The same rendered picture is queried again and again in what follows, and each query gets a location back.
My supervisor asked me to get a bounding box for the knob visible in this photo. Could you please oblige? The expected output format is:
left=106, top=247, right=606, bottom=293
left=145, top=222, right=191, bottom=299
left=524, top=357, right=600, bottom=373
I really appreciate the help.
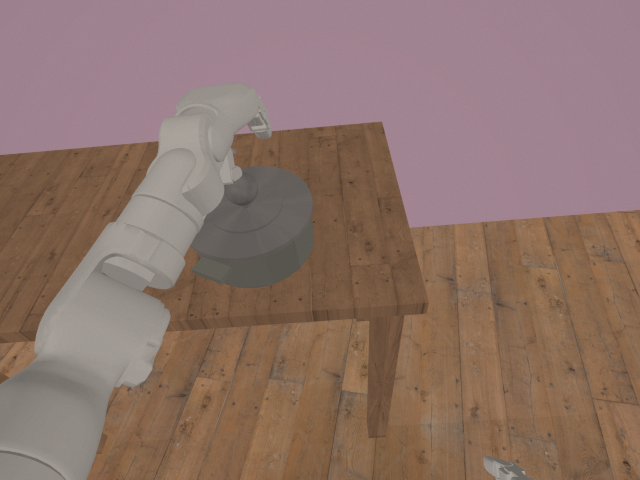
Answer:
left=224, top=172, right=258, bottom=206

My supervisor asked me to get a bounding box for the left robot upper arm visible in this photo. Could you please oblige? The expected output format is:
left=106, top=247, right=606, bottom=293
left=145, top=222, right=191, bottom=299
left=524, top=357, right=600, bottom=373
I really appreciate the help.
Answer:
left=0, top=271, right=171, bottom=480

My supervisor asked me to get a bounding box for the table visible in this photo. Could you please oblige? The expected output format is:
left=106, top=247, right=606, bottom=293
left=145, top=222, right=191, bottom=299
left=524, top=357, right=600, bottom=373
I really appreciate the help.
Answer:
left=0, top=122, right=429, bottom=454

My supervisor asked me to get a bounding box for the lid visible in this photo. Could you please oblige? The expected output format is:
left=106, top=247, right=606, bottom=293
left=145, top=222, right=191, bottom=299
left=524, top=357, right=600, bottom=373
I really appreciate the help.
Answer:
left=190, top=166, right=313, bottom=262

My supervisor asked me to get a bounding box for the robot right hand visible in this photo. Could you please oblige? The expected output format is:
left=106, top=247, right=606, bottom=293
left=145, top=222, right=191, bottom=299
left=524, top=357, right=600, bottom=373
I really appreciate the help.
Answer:
left=483, top=456, right=535, bottom=480

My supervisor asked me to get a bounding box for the left robot forearm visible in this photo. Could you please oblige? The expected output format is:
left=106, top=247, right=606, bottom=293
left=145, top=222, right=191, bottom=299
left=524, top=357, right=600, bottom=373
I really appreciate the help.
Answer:
left=34, top=102, right=234, bottom=355

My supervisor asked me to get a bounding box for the pot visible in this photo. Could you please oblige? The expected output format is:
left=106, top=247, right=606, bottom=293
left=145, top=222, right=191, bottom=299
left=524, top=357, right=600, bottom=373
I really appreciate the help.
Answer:
left=191, top=176, right=314, bottom=288

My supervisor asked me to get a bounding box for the robot left hand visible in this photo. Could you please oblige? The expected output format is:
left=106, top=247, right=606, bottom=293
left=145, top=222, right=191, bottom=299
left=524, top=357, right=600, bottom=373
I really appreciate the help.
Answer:
left=176, top=82, right=272, bottom=185

